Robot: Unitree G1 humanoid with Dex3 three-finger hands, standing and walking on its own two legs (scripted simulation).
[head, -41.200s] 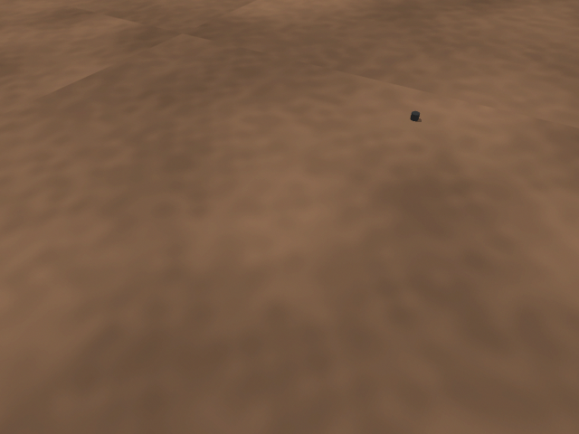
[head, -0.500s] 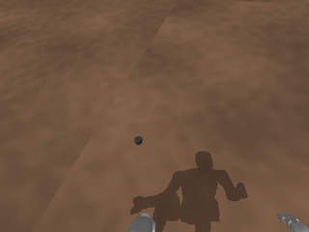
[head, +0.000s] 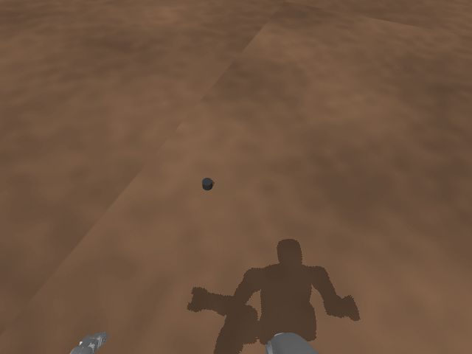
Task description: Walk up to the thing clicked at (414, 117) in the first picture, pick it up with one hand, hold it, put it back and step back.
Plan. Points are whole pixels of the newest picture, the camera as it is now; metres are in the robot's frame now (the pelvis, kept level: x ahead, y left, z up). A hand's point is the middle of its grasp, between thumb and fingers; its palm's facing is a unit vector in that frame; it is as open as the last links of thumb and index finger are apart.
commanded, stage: step back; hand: left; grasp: from above
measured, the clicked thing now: (207, 184) +1.03 +0.15 -0.74
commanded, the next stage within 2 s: stand in 1.14 s
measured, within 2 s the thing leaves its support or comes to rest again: neither
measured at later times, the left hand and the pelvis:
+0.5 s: hand out of the picture -0.08 +0.26 -0.14, palm faces +0.00 -0.91 -0.42, open 7.4 cm; pelvis -0.10 -0.02 +0.00, yaw -1 degrees
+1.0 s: hand out of the picture +0.06 +0.21 -0.14, palm faces -0.03 -0.93 -0.37, open 7.4 cm; pelvis -0.06 -0.05 +0.00, yaw -1 degrees
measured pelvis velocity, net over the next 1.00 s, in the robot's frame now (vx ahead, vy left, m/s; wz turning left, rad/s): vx -0.06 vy -0.05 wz -0.01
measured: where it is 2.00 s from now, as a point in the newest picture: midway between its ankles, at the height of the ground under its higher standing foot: outside the picture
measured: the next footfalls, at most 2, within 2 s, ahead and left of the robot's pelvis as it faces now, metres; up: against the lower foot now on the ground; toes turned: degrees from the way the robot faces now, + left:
right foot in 0.18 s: -0.09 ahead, -0.17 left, +0.00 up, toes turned -4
left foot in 0.50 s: -0.03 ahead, +0.10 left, +0.00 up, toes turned -2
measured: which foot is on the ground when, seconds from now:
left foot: down 0.00-0.22, up 0.24-0.48, down 0.50-0.90, up 0.92-1.00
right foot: up 0.00-0.16, down 0.18-0.54, up 0.56-0.84, down 0.86-1.00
